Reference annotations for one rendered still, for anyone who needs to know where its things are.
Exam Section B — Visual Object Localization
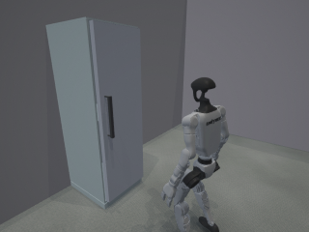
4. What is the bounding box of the left robot upper arm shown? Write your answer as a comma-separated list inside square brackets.
[182, 113, 199, 160]

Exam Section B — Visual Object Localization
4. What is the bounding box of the robot right hand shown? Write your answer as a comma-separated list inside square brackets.
[211, 154, 219, 160]

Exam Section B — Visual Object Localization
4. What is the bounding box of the robot right thigh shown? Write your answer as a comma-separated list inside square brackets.
[192, 158, 220, 193]

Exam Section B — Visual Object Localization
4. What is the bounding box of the right robot upper arm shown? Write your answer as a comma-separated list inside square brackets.
[214, 105, 230, 140]

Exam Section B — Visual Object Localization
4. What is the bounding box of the robot left hand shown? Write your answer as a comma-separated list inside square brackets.
[161, 183, 177, 208]

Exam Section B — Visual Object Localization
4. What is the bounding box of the right robot shin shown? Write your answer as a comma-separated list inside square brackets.
[193, 181, 214, 226]

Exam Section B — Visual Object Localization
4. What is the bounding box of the left robot forearm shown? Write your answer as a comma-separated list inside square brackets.
[169, 149, 190, 188]

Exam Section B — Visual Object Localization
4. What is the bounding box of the right robot forearm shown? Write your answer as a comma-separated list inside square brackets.
[214, 137, 229, 155]

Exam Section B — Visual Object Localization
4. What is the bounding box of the fridge door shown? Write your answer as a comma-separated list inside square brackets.
[89, 20, 144, 202]

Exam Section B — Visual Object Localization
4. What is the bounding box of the handle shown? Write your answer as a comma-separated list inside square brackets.
[104, 96, 115, 138]

